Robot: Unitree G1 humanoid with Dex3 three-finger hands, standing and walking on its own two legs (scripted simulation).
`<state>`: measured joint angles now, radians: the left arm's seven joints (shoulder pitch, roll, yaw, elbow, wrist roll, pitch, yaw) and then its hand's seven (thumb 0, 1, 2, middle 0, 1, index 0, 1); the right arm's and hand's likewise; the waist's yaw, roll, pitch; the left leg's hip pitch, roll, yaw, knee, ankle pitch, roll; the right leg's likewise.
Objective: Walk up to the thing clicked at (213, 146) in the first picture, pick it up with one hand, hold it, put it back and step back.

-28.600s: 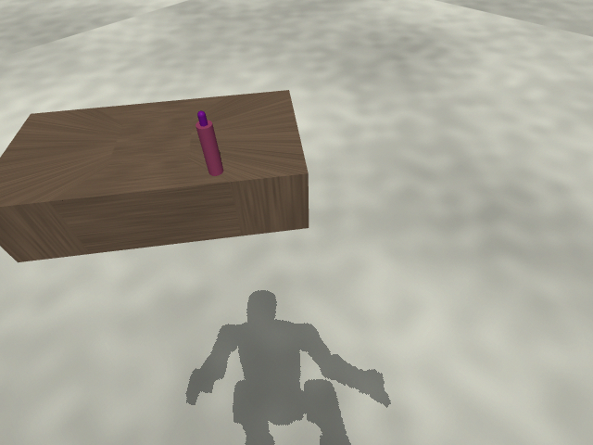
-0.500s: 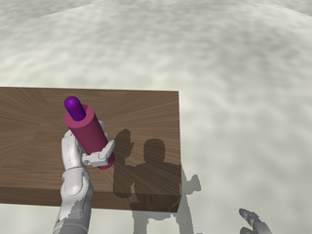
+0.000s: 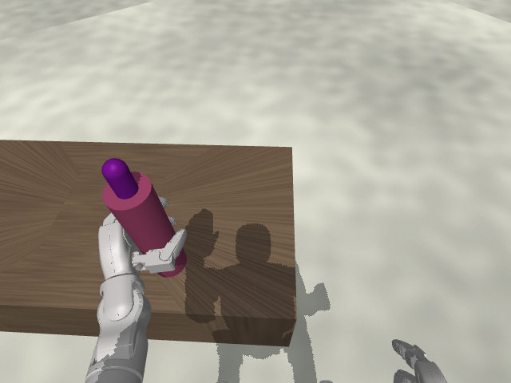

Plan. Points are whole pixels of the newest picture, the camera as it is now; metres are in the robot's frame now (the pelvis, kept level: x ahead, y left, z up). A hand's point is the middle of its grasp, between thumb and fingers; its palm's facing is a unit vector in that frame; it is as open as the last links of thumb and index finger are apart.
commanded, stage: crouch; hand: left
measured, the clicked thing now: (147, 224) +0.33 +0.18 +0.09
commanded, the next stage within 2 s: lower in 1.24 s
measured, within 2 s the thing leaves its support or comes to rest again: neither
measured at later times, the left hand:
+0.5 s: hand (153, 250) +0.36 +0.21 -0.03, palm faces +0.29 -0.96 -0.01, open 8.2 cm
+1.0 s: hand (153, 259) +0.39 +0.25 -0.14, palm faces +0.29 -0.96 +0.00, open 8.2 cm
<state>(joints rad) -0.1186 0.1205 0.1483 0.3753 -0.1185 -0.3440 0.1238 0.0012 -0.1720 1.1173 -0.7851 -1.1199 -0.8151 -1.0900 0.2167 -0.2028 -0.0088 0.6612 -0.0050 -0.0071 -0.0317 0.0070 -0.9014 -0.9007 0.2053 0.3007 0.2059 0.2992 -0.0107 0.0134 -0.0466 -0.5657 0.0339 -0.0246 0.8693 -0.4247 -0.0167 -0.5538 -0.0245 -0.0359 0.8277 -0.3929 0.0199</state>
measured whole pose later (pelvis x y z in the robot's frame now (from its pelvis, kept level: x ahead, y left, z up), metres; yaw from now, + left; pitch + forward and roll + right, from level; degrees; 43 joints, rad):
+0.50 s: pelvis -0.02 +0.00 -0.05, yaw +0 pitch +17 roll -2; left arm -0.33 0.22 0.31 0.74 -0.13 -0.57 0.02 0.00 -0.17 1.12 -0.79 -1.11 -0.82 -1.09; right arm 0.20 -0.23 -0.03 0.67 -0.03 -0.03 0.01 0.00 -0.88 -0.90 0.21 0.30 0.21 0.30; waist -0.05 -0.02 -0.08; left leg -0.93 0.03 -0.04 1.14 -0.50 -0.02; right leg -0.92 -0.03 -0.04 1.10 -0.47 0.02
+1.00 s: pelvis -0.04 +0.01 -0.15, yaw -2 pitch +29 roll -4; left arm -0.56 0.36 0.47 0.93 -0.14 -0.60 -0.10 0.00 -0.17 1.12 -0.79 -1.11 -0.82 -1.08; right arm 0.19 -0.24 0.01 0.70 -0.03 0.01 0.02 0.00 -0.89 -0.90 0.21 0.30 0.21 0.30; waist -0.08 0.01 -0.17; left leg -1.46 0.03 -0.06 1.58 -0.63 -0.01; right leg -1.44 -0.02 -0.04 1.51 -0.58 0.02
